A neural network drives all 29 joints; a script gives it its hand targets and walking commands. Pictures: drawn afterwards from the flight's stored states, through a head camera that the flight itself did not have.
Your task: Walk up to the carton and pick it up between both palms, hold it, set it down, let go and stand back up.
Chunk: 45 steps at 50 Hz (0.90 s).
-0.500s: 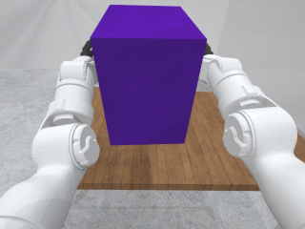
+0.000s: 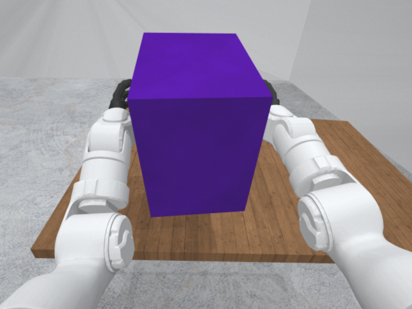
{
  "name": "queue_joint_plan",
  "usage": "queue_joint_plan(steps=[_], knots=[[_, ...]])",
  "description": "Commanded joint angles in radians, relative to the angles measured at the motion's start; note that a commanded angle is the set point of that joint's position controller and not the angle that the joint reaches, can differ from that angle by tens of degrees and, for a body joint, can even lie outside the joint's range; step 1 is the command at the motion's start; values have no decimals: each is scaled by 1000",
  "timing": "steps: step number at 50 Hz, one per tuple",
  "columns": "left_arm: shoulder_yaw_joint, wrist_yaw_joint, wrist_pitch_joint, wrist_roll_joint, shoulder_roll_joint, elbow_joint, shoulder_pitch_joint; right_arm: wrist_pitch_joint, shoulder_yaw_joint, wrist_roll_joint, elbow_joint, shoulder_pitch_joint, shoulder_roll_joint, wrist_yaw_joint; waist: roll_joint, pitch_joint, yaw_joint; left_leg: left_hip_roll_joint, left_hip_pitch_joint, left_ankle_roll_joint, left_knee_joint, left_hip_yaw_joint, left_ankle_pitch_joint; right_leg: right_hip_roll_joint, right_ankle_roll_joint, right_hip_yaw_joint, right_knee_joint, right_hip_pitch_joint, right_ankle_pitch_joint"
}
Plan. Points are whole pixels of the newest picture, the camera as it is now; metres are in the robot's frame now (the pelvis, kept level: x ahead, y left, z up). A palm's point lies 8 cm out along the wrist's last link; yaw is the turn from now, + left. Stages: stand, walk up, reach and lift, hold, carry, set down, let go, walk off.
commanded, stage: set down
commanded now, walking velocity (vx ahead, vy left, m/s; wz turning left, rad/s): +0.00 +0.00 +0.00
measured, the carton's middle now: (194, 122) +0.42 +0.02 +0.22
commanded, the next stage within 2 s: none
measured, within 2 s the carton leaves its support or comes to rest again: neither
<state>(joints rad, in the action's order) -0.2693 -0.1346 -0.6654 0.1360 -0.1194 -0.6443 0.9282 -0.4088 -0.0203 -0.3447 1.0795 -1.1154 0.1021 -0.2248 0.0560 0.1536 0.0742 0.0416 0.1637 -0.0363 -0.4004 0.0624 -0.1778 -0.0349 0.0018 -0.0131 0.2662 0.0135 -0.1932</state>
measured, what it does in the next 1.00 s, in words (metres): stands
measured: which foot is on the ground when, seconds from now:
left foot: down 0.00-1.00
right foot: down 0.00-1.00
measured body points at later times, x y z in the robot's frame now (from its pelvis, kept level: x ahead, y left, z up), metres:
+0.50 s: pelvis +0.02 -0.01 +0.00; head -0.03 +0.00 +0.44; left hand +0.41 +0.16 +0.21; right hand +0.42 -0.13 +0.21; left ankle +0.03 +0.14 -0.75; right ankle -0.03 -0.12 -0.75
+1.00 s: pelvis +0.00 -0.01 +0.00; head -0.05 +0.02 +0.45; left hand +0.39 +0.18 +0.17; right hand +0.42 -0.10 +0.19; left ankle +0.03 +0.14 -0.75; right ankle -0.03 -0.12 -0.75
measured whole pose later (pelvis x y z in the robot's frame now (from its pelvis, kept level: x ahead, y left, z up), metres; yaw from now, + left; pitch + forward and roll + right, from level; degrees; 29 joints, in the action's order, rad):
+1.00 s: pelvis +0.00 -0.01 +0.00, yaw -1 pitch -2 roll -1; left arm -0.33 -0.11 -0.56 0.24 -0.01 -0.48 0.72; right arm -0.28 -0.11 -0.16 0.94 -0.93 0.03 -0.16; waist 0.05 0.10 -0.02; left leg 0.05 0.18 -0.05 -0.35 0.04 -0.14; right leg -0.04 0.01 0.01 0.29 0.07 -0.19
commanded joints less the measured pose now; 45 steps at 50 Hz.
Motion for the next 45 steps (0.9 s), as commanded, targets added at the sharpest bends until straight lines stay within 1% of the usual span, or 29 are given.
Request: queue_joint_plan(steps=[1,3,6,7,8,10,11,13,14,15,16,18,20,21,22,23,26,31,32,34,35,38,39,40,41,42,43,44,45], knots=[[313,139,75,-120,747,204,952,57,168,-79,-451,-937,-644,61,-148,376,12,-65,-353,-31,-5,-12,369,-41,-71,4,-49,81,212],[342,148,79,-116,762,238,909,68,182,-87,-502,-925,-650,52,-166,394,30,-63,-368,-32,-18,-9,441,-48,-74,2,-36,52,302],[317,164,85,-97,738,267,866,73,229,-114,-571,-911,-648,36,-144,403,-1,-64,-336,-39,-26,-21,469,-32,-87,20,-14,-6,453],[309,173,84,-92,728,261,888,70,234,-101,-584,-906,-663,32,-117,391,13,-74,-319,-39,-24,-15,466,-36,-93,13,-4,-17,452],[328,172,90,-93,739,308,841,76,249,-99,-639,-877,-669,34,-116,437,2,-72,-335,-25,-35,-20,496,-36,-85,13,9,-32,513],[316,181,83,-83,727,307,786,65,296,-103,-669,-836,-668,29,-90,415,-9,-79,-313,-31,-39,-26,511,-23,-100,28,19,-62,599],[336,188,80,-76,735,355,791,64,304,-99,-680,-838,-673,26,-105,423,-4,-82,-304,-30,-28,-26,531,-23,-102,25,28,-84,639],[286,200,69,-51,689,357,746,61,339,-97,-728,-811,-674,20,-77,413,-39,-78,-279,-20,-20,-27,505,-12,-114,35,38,-97,703],[321,206,63,-56,700,402,753,65,345,-95,-755,-803,-689,16,-91,448,-9,-85,-285,-21,-25,-31,521,-9,-117,34,54,-135,756],[316,209,62,-56,687,432,704,67,367,-104,-811,-803,-690,13,-75,482,-31,-86,-274,-26,-33,-38,542,-10,-120,35,79,-172,846],[364,203,69,-74,709,566,715,78,415,-127,-901,-791,-701,11,-73,564,-41,-91,-290,-36,-48,-27,621,-18,-126,39,105,-221,962],[376,208,46,-78,700,605,715,69,457,-129,-942,-764,-713,0,-79,560,-30,-111,-273,-41,-70,-25,630,-19,-123,39,119,-219,1031],[332,217,34,-50,638,583,664,60,404,-92,-905,-693,-682,-6,-81,480,-29,-100,-277,-29,-47,-34,562,-13,-133,25,113,-155,959],[336,227,23,-22,641,542,679,50,376,-67,-862,-693,-652,-4,-99,398,-11,-96,-275,-24,-23,-30,502,-10,-135,22,91,-106,806],[306,237,26,-13,625,514,680,52,367,-53,-816,-670,-661,0,-90,361,-35,-85,-274,-23,-11,-43,462,-10,-130,13,80,-69,713],[344,239,24,-14,655,552,663,62,366,-53,-830,-658,-649,4,-110,380,-20,-89,-315,-22,-8,-41,507,-14,-117,4,69,-62,682],[350,239,28,-9,655,506,600,83,339,-30,-811,-645,-631,12,-82,396,-24,-92,-326,-24,-22,-50,530,-30,-115,-6,76,-37,693],[352,222,56,-17,688,524,621,143,353,7,-871,-714,-647,26,-83,460,-45,-85,-340,-26,-41,-62,545,-37,-99,-13,82,-42,679],[340,224,59,2,672,458,604,140,319,29,-782,-679,-619,30,-84,381,-31,-89,-305,-28,-17,-67,489,-23,-103,-9,68,-19,625],[319,224,77,16,664,403,632,152,272,77,-742,-705,-629,41,-77,345,-40,-81,-307,-9,9,-71,418,-24,-96,-12,37,25,487],[339,224,83,12,708,440,652,165,288,75,-739,-720,-652,46,-106,390,-65,-77,-334,-11,7,-75,436,-25,-83,-13,34,22,451],[354,208,106,-7,713,410,666,186,250,93,-679,-726,-642,73,-131,413,-69,-65,-374,-26,-1,-79,441,-36,-70,-34,7,82,335],[386,197,114,-26,752,428,658,198,237,99,-708,-741,-644,83,-145,452,-64,-59,-400,-29,-8,-77,473,-42,-61,-39,2,109,335],[393,187,121,-24,751,409,660,202,211,109,-658,-718,-620,96,-168,448,-38,-54,-419,-41,-8,-67,477,-48,-56,-45,-11,135,293],[369,183,127,-17,728,366,628,203,205,114,-599,-680,-607,102,-163,428,-63,-51,-422,-39,-3,-76,454,-44,-47,-41,-14,135,275],[366,179,141,-21,727,395,680,204,197,119,-577,-704,-627,111,-166,431,-75,-49,-421,-39,2,-76,439,-43,-44,-39,-20,146,232],[360,173,147,-19,738,353,685,207,180,133,-569,-710,-614,125,-182,406,-72,-46,-402,-33,12,-69,393,-38,-37,-36,-33,169,181],[363,171,158,-23,745,383,727,211,167,133,-522,-715,-627,134,-179,421,-85,-53,-394,-37,28,-71,384,-35,-39,-33,-38,156,163],[382,160,166,-40,745,388,714,222,158,133,-534,-713,-624,142,-171,444,-77,-45,-410,-41,13,-67,411,-44,-41,-46,-29,162,189]])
